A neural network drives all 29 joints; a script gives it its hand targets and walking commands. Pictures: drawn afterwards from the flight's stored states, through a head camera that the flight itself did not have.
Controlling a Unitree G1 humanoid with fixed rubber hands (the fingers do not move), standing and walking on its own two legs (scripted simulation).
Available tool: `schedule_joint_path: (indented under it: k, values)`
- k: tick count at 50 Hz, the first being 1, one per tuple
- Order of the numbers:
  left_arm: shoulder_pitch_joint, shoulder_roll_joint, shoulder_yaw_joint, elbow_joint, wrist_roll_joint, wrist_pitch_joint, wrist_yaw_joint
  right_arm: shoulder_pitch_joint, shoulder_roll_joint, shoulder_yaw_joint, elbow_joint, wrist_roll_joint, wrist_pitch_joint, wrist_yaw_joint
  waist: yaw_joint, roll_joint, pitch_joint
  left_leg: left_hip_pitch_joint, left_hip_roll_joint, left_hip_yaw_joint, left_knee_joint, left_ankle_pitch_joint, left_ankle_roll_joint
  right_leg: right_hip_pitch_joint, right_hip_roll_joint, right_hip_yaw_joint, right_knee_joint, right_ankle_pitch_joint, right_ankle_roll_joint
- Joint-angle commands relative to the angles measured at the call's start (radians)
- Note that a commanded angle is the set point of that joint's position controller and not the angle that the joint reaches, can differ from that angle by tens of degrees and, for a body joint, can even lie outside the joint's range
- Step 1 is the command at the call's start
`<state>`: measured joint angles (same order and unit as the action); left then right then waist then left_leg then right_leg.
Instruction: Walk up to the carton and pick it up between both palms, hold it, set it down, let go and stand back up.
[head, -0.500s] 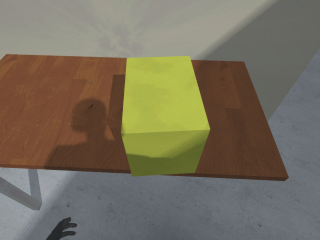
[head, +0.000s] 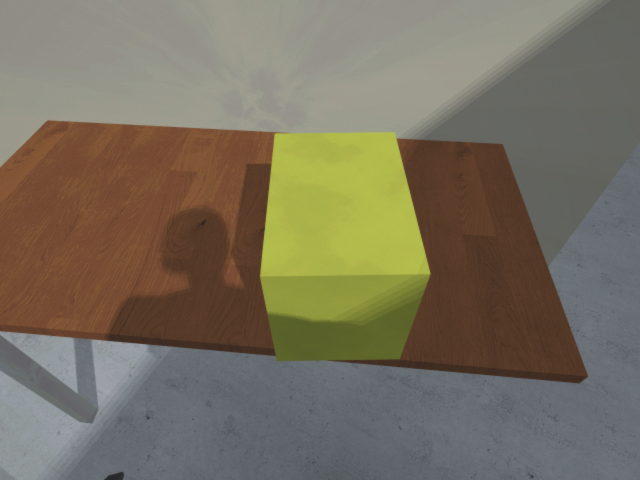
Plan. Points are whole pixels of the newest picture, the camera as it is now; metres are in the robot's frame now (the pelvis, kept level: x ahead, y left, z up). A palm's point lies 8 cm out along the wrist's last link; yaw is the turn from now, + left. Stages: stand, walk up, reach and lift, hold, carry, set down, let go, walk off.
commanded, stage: walk up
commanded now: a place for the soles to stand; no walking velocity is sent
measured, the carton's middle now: (336, 245) +0.43 +0.01 +0.03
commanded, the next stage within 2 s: reach and lift in 0.24 s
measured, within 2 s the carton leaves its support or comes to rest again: neither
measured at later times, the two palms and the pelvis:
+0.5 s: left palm (145, 434) +0.19 +0.26 -0.10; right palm out of the picture +0.14 -0.28 -0.10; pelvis +0.00 +0.00 -0.02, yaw -2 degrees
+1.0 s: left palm (150, 441) +0.18 +0.24 -0.06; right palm (559, 478) +0.15 -0.26 -0.06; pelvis +0.02 +0.00 +0.00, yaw -4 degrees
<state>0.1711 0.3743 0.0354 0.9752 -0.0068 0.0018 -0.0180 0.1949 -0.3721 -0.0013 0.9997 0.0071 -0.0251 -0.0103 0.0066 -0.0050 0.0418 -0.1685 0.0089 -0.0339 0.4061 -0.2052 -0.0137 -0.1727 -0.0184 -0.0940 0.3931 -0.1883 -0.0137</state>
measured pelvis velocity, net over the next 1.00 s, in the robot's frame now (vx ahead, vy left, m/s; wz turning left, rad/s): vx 0.02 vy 0.00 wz -0.06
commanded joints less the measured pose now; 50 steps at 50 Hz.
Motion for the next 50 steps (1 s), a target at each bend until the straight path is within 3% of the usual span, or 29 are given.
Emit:
schedule_joint_path:
  k: [1,4,5,10,11,12,13,14,15,17,19,20,21,23,24,26,29,38,41,43,45,46,50]
  values:
    - [-0.039,0.169,0.038,-0.058,-0.005,-0.025,0.012,-0.024,-0.204,-0.048,-0.054,0.004,-0.026,-0.016,0.001,-0.015,-0.056,-0.028,0.11,-0.095,-0.073,0.13,0.052,0.049,-0.117,0.119,-0.082,0.023,-0.008]
    - [-0.019,0.178,0.043,-0.037,-0.003,-0.024,0.017,-0.041,-0.2,-0.052,-0.05,-0.001,-0.022,-0.018,0.008,0.016,-0.047,-0.046,0.107,-0.096,-0.081,0.123,0.051,0.076,-0.124,0.125,-0.09,0.036,-0.006]
    - [-0.026,0.177,0.044,-0.04,-0.002,-0.024,0.016,-0.028,-0.197,-0.047,-0.044,0.003,-0.023,-0.018,0.001,-0.021,-0.053,-0.043,0.1,-0.095,-0.079,0.114,0.047,0.075,-0.122,0.117,-0.086,0.046,-0.009]
    - [-0.031,0.174,0.045,-0.02,-0.004,-0.027,0.018,-0.036,-0.196,-0.051,-0.026,0.001,-0.019,-0.019,-0.003,0.013,-0.042,-0.041,0.102,-0.1,-0.088,0.13,0.047,0.063,-0.123,0.109,-0.088,0.03,-0.01]
    - [-0.026,0.171,0.043,-0.017,-0.002,-0.027,0.018,-0.048,-0.2,-0.049,-0.024,0.001,-0.019,-0.02,0.002,-0.023,-0.061,-0.016,0.105,-0.1,-0.092,0.129,0.049,0.065,-0.122,0.112,-0.094,0.039,-0.011]
    - [-0.026,0.167,0.042,-0.015,-0.004,-0.026,0.019,-0.056,-0.203,-0.051,-0.028,0.001,-0.021,-0.02,0.005,-0.001,-0.067,-0.019,0.106,-0.099,-0.083,0.152,0.048,0.077,-0.124,0.11,-0.091,0.063,-0.003]
    - [-0.477,0.19,-0.001,-0.424,-0.095,0.173,0.066,-0.43,-0.042,-0.145,-0.058,-0.141,-0.126,0.022,-0.054,-0.011,-0.068,-0.203,-0.004,0.132,0.061,-0.241,-0.058,-0.079,0.034,0.026,0.069,-0.262,-0.009]
    - [-0.379,0.162,-0.002,-0.457,-0.085,0.31,0.08,-0.34,-0.125,-0.204,-0.071,-0.121,-0.12,0.058,-0.079,-0.004,-0.014,-0.274,0.022,0.1,0.092,-0.318,-0.024,-0.045,0.013,0.009,0.13,-0.265,-0.045]
    - [-0.344,0.139,0.013,-0.461,-0.039,0.385,0.07,-0.307,-0.109,-0.214,-0.066,-0.119,-0.099,0.069,-0.054,-0.028,-0.004,-0.253,0.021,0.112,0.128,-0.297,-0.009,-0.075,0.0,-0.003,0.153,-0.236,-0.041]
    - [-0.29,0.134,0.017,-0.536,0.007,0.462,0.055,-0.249,-0.137,-0.211,-0.09,-0.089,-0.082,0.076,-0.074,0.011,-0.101,-0.221,0.036,0.111,0.174,-0.234,-0.019,-0.061,0.005,-0.013,0.193,-0.152,-0.039]
    - [-0.208,0.108,0.025,-0.616,0.037,0.504,0.058,-0.199,-0.159,-0.177,-0.137,-0.042,-0.077,0.085,-0.049,0.05,-0.14,-0.148,0.05,0.092,0.158,-0.111,-0.038,-0.005,0.021,-0.021,0.203,-0.034,-0.031]
    - [-0.17,0.099,0.048,-0.641,0.062,0.509,0.056,-0.171,-0.164,-0.165,-0.143,-0.036,-0.074,0.082,-0.038,0.076,-0.167,-0.101,0.05,0.088,0.158,0.008,-0.044,0.037,0.026,-0.014,0.193,0.033,-0.027]
    - [-0.127,0.096,0.069,-0.637,0.069,0.513,0.05,-0.157,-0.176,-0.166,-0.167,-0.033,-0.075,0.078,-0.035,0.045,-0.161,-0.066,0.041,0.081,0.149,0.066,-0.046,0.064,0.036,-0.019,0.174,0.083,-0.019]
    - [-0.082,0.086,0.077,-0.657,0.08,0.508,0.057,-0.141,-0.171,-0.149,-0.198,-0.004,-0.074,0.086,-0.014,0.069,-0.187,0.008,0.037,0.07,0.124,0.2,-0.057,0.081,0.049,-0.013,0.137,0.153,-0.022]
    - [-0.072,0.079,0.08,-0.661,0.081,0.5,0.059,-0.15,-0.169,-0.146,-0.231,-0.01,-0.079,0.082,-0.002,0.054,-0.169,0.018,0.022,0.09,0.119,0.21,-0.061,0.079,0.048,-0.006,0.111,0.177,-0.023]
    - [-0.089,0.072,0.074,-0.621,0.085,0.497,0.055,-0.162,-0.154,-0.134,-0.262,-0.015,-0.064,0.078,0.005,0.016,-0.071,0.003,0.002,0.102,0.077,0.17,-0.051,0.091,0.042,0.013,0.07,0.188,-0.014]
    - [-0.106,0.065,0.1,-0.637,0.086,0.488,0.06,-0.147,-0.124,-0.11,-0.32,0.006,-0.038,0.082,0.03,0.003,-0.029,0.0,-0.01,0.127,0.015,0.139,-0.027,0.107,0.04,0.038,0.033,0.175,-0.003]
    - [-0.061,-0.003,0.106,-0.762,0.026,0.374,0.063,-0.05,-0.062,-0.111,-0.485,0.004,-0.06,0.087,0.023,-0.057,-0.088,0.081,-0.035,0.151,-0.052,0.159,-0.016,0.106,0.028,0.059,-0.038,0.277,0.026]
    - [-0.039,-0.017,0.107,-0.823,0.012,0.325,0.074,-0.009,-0.047,-0.109,-0.524,0.011,-0.086,0.087,0.023,-0.028,-0.136,0.097,-0.036,0.148,-0.062,0.189,-0.027,0.125,0.035,0.063,-0.043,0.287,0.022]
    - [-0.015,-0.028,0.098,-0.848,0.009,0.301,0.078,0.005,-0.041,-0.108,-0.542,0.006,-0.1,0.088,0.023,-0.019,-0.133,0.104,-0.03,0.142,-0.067,0.163,-0.029,0.115,0.036,0.067,-0.061,0.224,0.014]
    - [0.017,-0.037,0.093,-0.855,0.01,0.289,0.079,0.035,-0.028,-0.114,-0.553,0.015,-0.101,0.08,0.016,-0.037,-0.107,0.111,-0.036,0.144,-0.078,0.155,-0.019,0.11,0.037,0.063,-0.075,0.22,0.021]
    - [0.02,-0.037,0.088,-0.844,0.011,0.284,0.078,0.018,-0.023,-0.096,-0.574,0.022,-0.104,0.081,0.028,-0.022,-0.104,0.104,-0.034,0.14,-0.082,0.155,-0.02,0.122,0.034,0.071,-0.08,0.215,0.014]
    - [0.047,-0.053,0.078,-0.908,0.003,0.252,0.085,0.045,-0.011,-0.102,-0.614,0.021,-0.107,0.074,0.012,-0.028,-0.082,0.133,-0.032,0.131,-0.095,0.166,-0.022,0.111,0.039,0.069,-0.1,0.193,0.014]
